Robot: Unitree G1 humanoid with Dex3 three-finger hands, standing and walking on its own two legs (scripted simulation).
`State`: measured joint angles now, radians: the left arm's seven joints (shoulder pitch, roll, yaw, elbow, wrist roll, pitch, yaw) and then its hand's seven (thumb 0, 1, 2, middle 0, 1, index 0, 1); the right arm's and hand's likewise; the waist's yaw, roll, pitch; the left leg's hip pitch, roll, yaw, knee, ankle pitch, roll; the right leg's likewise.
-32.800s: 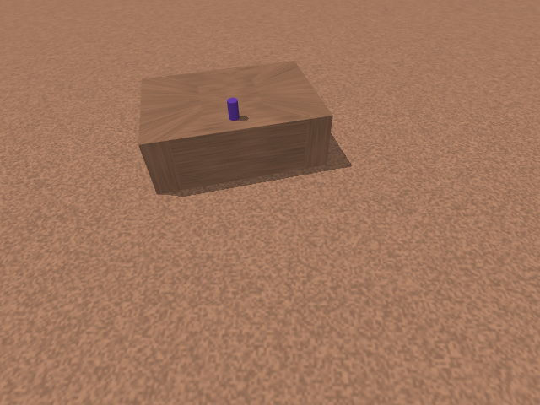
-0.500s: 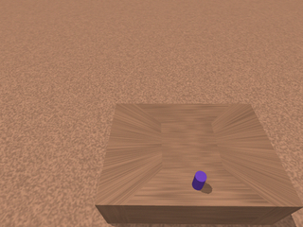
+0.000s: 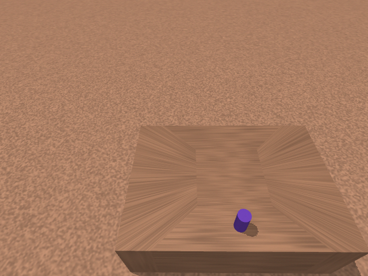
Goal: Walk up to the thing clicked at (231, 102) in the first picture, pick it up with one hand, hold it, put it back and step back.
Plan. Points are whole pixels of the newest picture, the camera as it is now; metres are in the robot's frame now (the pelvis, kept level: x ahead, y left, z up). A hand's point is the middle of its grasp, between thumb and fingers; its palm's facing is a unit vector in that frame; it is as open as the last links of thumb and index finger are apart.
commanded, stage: stand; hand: right
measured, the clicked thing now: (242, 220) +0.43 -0.20 -0.40
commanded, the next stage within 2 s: step back in 0.48 s
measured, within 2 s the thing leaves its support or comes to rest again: neither
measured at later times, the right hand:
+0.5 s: hand out of the picture +0.06 -0.25 -0.16, palm faces -0.01 +0.94 -0.34, open 7.3 cm
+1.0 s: hand out of the picture -0.03 -0.24 -0.16, palm faces -0.05 +0.90 -0.43, open 7.3 cm
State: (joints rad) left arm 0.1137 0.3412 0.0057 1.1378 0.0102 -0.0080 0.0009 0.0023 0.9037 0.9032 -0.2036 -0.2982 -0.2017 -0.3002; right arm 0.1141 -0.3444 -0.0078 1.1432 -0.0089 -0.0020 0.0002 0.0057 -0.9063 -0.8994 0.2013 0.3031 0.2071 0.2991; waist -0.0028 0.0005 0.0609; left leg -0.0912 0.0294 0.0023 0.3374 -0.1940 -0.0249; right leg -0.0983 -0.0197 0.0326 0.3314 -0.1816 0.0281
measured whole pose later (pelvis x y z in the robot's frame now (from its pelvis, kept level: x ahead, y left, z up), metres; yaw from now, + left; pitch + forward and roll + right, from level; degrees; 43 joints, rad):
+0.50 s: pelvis +0.00 +0.00 +0.00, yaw +0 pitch -3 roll +0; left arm 0.13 0.35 0.01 1.12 0.01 -0.01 0.00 0.00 0.90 0.90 -0.20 -0.30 -0.20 -0.30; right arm 0.12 -0.35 -0.02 1.14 -0.01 0.00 0.01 0.01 -0.91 -0.90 0.20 0.30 0.21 0.30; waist 0.00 0.00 0.06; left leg -0.11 0.03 0.00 0.35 -0.19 -0.02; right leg -0.12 -0.02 0.03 0.34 -0.18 0.03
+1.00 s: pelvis -0.09 +0.03 -0.03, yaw +1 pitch -1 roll -1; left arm 0.02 0.40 0.06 0.87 0.02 0.06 0.03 0.00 0.90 0.90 -0.20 -0.30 -0.20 -0.30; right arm 0.16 -0.36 -0.06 0.94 -0.03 0.04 0.01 0.00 -0.91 -0.90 0.20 0.30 0.21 0.30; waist -0.01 -0.07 0.19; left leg -0.27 -0.05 -0.01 0.68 -0.39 0.05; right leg -0.49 0.04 0.17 0.87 -0.47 -0.01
